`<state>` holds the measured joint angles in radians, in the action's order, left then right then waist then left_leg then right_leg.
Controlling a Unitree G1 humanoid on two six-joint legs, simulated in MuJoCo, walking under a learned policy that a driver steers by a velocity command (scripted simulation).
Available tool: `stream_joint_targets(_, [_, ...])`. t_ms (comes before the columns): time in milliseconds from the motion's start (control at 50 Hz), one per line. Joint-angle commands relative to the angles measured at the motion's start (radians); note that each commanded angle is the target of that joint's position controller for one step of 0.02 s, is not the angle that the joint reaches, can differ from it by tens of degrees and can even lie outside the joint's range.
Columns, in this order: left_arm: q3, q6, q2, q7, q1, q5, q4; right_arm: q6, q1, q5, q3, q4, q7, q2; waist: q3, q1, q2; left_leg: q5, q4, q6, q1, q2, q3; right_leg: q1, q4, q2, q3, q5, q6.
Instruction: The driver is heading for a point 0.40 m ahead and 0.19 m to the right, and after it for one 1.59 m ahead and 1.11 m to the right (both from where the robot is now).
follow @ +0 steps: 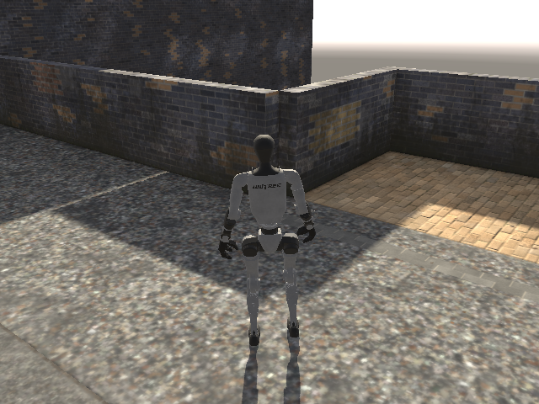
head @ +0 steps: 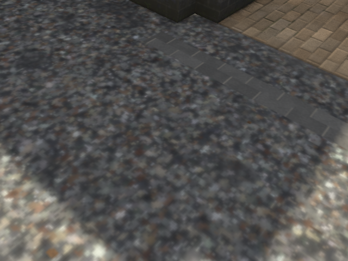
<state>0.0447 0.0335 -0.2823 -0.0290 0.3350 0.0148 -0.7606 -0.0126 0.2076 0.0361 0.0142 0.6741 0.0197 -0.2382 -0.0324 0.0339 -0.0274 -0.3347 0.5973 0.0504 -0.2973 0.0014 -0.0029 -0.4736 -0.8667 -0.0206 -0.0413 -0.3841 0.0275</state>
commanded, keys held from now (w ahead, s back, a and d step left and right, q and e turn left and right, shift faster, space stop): w+e+shift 0.42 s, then e+shift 0.58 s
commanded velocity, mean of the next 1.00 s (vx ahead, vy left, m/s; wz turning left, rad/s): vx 0.53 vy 0.00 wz -0.85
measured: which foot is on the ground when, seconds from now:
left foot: down 0.00-0.50, up 0.52-0.92, down 0.94-1.00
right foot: up 0.00-0.46, down 0.48-0.94, up 0.96-1.00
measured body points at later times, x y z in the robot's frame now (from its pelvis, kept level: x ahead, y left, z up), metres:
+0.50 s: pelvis +0.25 -0.11 -0.04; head +0.28 -0.12 +0.41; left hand +0.54 +0.04 -0.12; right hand +0.11 -0.34 -0.17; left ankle +0.02 +0.10 -0.70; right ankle +0.35 -0.22 -0.74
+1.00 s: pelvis +0.50 -0.23 -0.02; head +0.53 -0.26 +0.43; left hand +0.81 -0.12 -0.12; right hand +0.42 -0.54 -0.09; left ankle +0.66 -0.27 -0.73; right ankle +0.36 -0.21 -0.68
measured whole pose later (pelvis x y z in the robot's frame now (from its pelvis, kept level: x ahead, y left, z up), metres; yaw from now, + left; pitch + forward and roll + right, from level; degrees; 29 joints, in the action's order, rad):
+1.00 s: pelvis +0.50 -0.23 -0.02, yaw -55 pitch +0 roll +0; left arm 0.10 0.04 -0.37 0.01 0.25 0.01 -0.69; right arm 0.04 0.09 0.02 0.02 0.64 -0.04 -0.28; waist 0.09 0.07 -0.02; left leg -0.09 0.59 0.02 -0.49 -0.02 -0.02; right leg -0.30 -1.03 -0.22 -0.18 -0.58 0.03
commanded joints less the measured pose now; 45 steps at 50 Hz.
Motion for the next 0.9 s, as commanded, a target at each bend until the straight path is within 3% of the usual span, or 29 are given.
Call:
stream_joint_targets(20, [0.052, -0.037, -0.147, -0.01, -0.083, -0.013, 0.111, 0.047, -0.021, -0.011, -0.068, -0.04, -0.036, -0.213, 0.147, -0.005, 0.223, -0.423, -0.522, 0.072, 0.152, 0.299, -0.421, -0.404, -0.185, 0.01, -0.139, 0.151, -0.008])
stream_joint_targets(60, [0.067, -0.028, -0.151, -0.03, -0.015, 0.012, 0.054, 0.077, -0.037, -0.02, -0.058, -0.049, -0.043, -0.159, 0.07, 0.014, 0.166, -0.235, -0.524, 0.052, 0.175, 0.247, -0.235, -0.32, -0.271, 0.035, -0.043, 0.225, -0.049])
stream_joint_targets(80, [0.064, -0.023, -0.125, -0.038, -0.034, 0.012, 0.06, 0.09, -0.008, -0.02, -0.058, -0.037, -0.041, -0.153, 0.075, 0.005, 0.136, -0.188, -0.528, 0.057, 0.181, 0.247, -0.19, -0.331, -0.301, 0.05, -0.029, 0.242, -0.054])
stream_joint_targets(120, [0.057, -0.016, -0.085, -0.048, -0.088, 0.006, 0.078, 0.106, 0.062, -0.014, -0.07, -0.008, -0.037, -0.164, 0.091, -0.021, 0.098, -0.151, -0.532, 0.063, 0.224, 0.257, -0.125, -0.394, -0.319, 0.065, -0.021, 0.275, -0.055])
stream_joint_targets(180, [0.057, -0.008, -0.077, -0.058, -0.158, 0.014, 0.099, 0.114, 0.145, -0.009, -0.08, 0.028, -0.038, -0.17, 0.096, -0.06, 0.096, -0.124, -0.521, 0.069, 0.317, 0.284, -0.057, -0.488, -0.321, 0.08, -0.016, 0.301, -0.053])
stream_joint_targets(280, [0.049, -0.004, -0.079, -0.077, -0.273, 0.024, 0.134, 0.122, 0.211, 0.002, -0.087, 0.08, -0.042, -0.171, 0.165, -0.095, 0.097, -0.06, -0.525, 0.057, 0.41, 0.306, 0.07, -0.569, -0.241, 0.12, 0.023, 0.304, -0.018])
stream_joint_targets(360, [0.023, -0.015, -0.06, -0.093, -0.399, 0.02, 0.184, 0.122, 0.252, 0.01, -0.088, 0.128, -0.044, -0.17, 0.239, -0.128, 0.085, 0.108, -0.535, 0.047, 0.45, 0.293, 0.202, -0.519, -0.078, 0.138, 0.134, 0.264, 0.052])
stream_joint_targets(380, [0.014, -0.017, -0.049, -0.092, -0.421, 0.018, 0.197, 0.12, 0.264, 0.011, -0.088, 0.144, -0.044, -0.173, 0.247, -0.129, 0.084, 0.23, -0.514, 0.044, 0.473, 0.291, 0.235, -0.497, -0.036, 0.13, 0.167, 0.234, 0.077])
stream_joint_targets(420, [0.003, -0.021, -0.039, -0.077, -0.381, 0.007, 0.199, 0.113, 0.232, 0.01, -0.088, 0.153, -0.044, -0.197, 0.196, -0.077, 0.096, 0.823, -0.384, 0.022, 0.464, 0.27, 0.325, -0.289, 0.067, 0.054, 0.256, 0.17, 0.142])
stream_joint_targets(440, [0.007, -0.024, -0.048, -0.063, -0.308, 0.007, 0.181, 0.103, 0.228, 0.007, -0.093, 0.156, -0.046, -0.223, 0.141, -0.034, 0.111, 1.207, -0.245, 0.022, 0.469, 0.275, 0.334, -0.166, 0.078, -0.015, 0.301, 0.124, 0.162])
stream_joint_targets(460, [0.021, -0.033, -0.075, -0.051, -0.151, 0.008, 0.145, 0.085, 0.22, 0.003, -0.104, 0.156, -0.048, -0.263, 0.051, 0.045, 0.124, 1.415, -0.013, 0.026, 0.437, 0.293, 0.325, 0.015, 0.091, -0.076, 0.307, 0.065, 0.181])
stream_joint_targets(480, [0.046, -0.051, -0.12, -0.036, 0.039, 0.012, 0.092, 0.082, 0.205, -0.014, -0.109, 0.145, -0.04, -0.284, -0.062, 0.126, 0.11, 1.341, 0.264, 0.017, 0.319, 0.297, 0.301, 0.285, 0.183, -0.117, 0.253, 0.132, 0.204])
stream_joint_targets(500, [0.079, -0.056, -0.195, -0.013, 0.145, 0.029, 0.041, 0.095, 0.223, -0.017, -0.093, 0.138, -0.027, -0.223, -0.138, 0.142, 0.03, 0.748, 0.555, -0.031, 0.065, 0.226, 0.279, 0.581, 0.272, -0.046, 0.074, 0.168, 0.218])
stream_joint_targets(520, [0.124, -0.034, -0.378, -0.004, 0.085, 0.033, 0.068, 0.109, 0.225, -0.03, -0.069, 0.031, -0.007, -0.112, -0.228, 0.052, -0.27, -0.212, 1.064, -0.122, -0.433, -0.043, 0.207, 0.898, 0.385, 0.297, -0.584, 0.325, 0.413])
stream_joint_targets(540, [0.135, -0.03, -0.371, -0.001, 0.159, -0.003, 0.088, 0.124, 0.072, -0.02, -0.077, -0.01, -0.016, -0.189, -0.356, 0.141, 0.006, -0.125, 1.095, -0.105, -0.496, -0.007, -0.046, 0.944, 0.446, 0.318, -0.677, 0.577, 0.408])
stream_joint_targets(560, [0.128, -0.034, -0.356, 0.013, 0.127, -0.006, 0.061, 0.133, 0.008, -0.034, -0.062, -0.043, -0.021, -0.154, -0.237, 0.105, 0.005, -0.054, 1.039, -0.09, -0.512, 0.033, -0.067, 0.831, 0.454, 0.31, -0.566, 0.744, 0.386])
stream_joint_targets(580, [0.111, -0.037, -0.287, 0.023, 0.081, -0.008, 0.051, 0.136, 0.036, -0.027, -0.051, -0.028, -0.029, -0.134, -0.097, 0.04, 0.072, -0.031, 0.928, -0.086, -0.476, 0.076, -0.055, 0.644, 0.456, 0.269, -0.455, 0.845, 0.345])
stream_joint_targets(600, [0.095, -0.041, -0.233, 0.032, 0.021, -0.013, 0.062, 0.122, 0.043, -0.009, -0.051, -0.019, -0.031, -0.134, -0.029, 0.0, 0.094, -0.045, 0.859, -0.091, -0.436, 0.105, -0.061, 0.51, 0.465, 0.215, -0.368, 0.859, 0.316])
stream_joint_targets(620, [0.076, -0.04, -0.183, 0.035, -0.033, -0.018, 0.08, 0.099, 0.086, 0.008, -0.054, -0.01, -0.03, -0.147, -0.007, -0.043, 0.096, -0.051, 0.814, -0.104, -0.372, 0.113, -0.06, 0.403, 0.494, 0.181, -0.305, 0.913, 0.304])
stream_joint_targets(640, [0.066, -0.044, -0.166, 0.033, -0.047, -0.023, 0.086, 0.076, 0.101, 0.017, -0.056, -0.008, -0.029, -0.151, -0.005, -0.06, 0.095, -0.059, 0.743, -0.118, -0.327, 0.119, -0.061, 0.336, 0.513, 0.165, -0.276, 0.977, 0.297])
stream_joint_targets(680, [0.071, -0.055, -0.187, 0.027, -0.064, -0.017, 0.084, 0.05, 0.081, 0.018, -0.049, -0.023, -0.028, -0.132, -0.011, -0.082, 0.099, -0.04, 0.597, -0.138, -0.269, 0.108, -0.03, 0.239, 0.509, 0.109, -0.224, 1.088, 0.279])
stream_joint_targets(720, [0.076, -0.053, -0.201, 0.027, -0.072, -0.008, 0.086, 0.044, 0.035, 0.009, -0.04, -0.046, -0.03, -0.115, -0.031, -0.078, 0.073, 0.06, 0.471, -0.133, -0.254, 0.069, -0.005, 0.216, 0.474, 0.054, -0.19, 1.132, 0.244])
stream_joint_targets(760, [0.074, -0.039, -0.187, 0.031, -0.073, -0.016, 0.086, 0.044, -0.016, 0.001, -0.031, -0.063, -0.031, -0.11, -0.054, -0.054, 0.016, 0.202, 0.33, -0.114, -0.214, 0.03, 0.002, 0.211, 0.436, 0.002, -0.176, 1.069, 0.187])
stream_joint_targets(800, [0.075, -0.024, -0.18, 0.037, -0.048, -0.022, 0.083, 0.044, -0.084, -0.004, -0.024, -0.081, -0.031, -0.113, -0.059, -0.013, -0.029, 0.287, 0.224, -0.099, -0.189, -0.007, 0.0, 0.23, 0.405, -0.016, -0.211, 0.979, 0.138])
stream_joint_targets(840, [0.079, -0.009, -0.187, 0.043, -0.025, -0.017, 0.085, 0.05, -0.136, -0.008, -0.02, -0.097, -0.034, -0.125, -0.041, 0.019, -0.049, 0.292, 0.131, -0.092, -0.183, -0.035, -0.026, 0.263, 0.367, -0.008, -0.291, 0.888, 0.116])
stream_joint_targets(860, [0.082, -0.004, -0.193, 0.046, -0.027, -0.01, 0.09, 0.056, -0.133, -0.008, -0.021, -0.097, -0.036, -0.141, -0.032, 0.019, -0.051, 0.273, 0.074, -0.085, -0.161, -0.047, -0.051, 0.279, 0.339, -0.004, -0.34, 0.839, 0.104])
stream_joint_targets(900, [0.086, -0.006, -0.208, 0.049, -0.072, 0.001, 0.112, 0.071, -0.061, -0.009, -0.033, -0.075, -0.045, -0.179, -0.02, -0.021, -0.066, 0.252, -0.053, -0.062, -0.06, -0.062, -0.084, 0.288, 0.264, -0.008, -0.415, 0.736, 0.068])
Keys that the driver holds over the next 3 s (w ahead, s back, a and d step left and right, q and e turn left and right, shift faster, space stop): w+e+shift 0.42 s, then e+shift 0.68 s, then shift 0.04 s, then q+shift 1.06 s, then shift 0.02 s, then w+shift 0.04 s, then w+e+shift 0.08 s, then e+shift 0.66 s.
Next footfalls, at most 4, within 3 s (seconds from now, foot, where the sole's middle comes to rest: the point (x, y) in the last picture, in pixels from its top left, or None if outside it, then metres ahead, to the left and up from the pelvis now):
0.48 right None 0.38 -0.23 -0.77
0.94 left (250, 233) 0.68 -0.31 -0.77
1.32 right None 0.44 -0.33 -0.77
1.68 left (224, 248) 0.61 -0.20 -0.77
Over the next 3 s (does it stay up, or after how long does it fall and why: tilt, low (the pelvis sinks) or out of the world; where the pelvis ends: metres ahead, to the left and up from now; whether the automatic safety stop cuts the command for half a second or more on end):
stays up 0.64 -0.31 -0.02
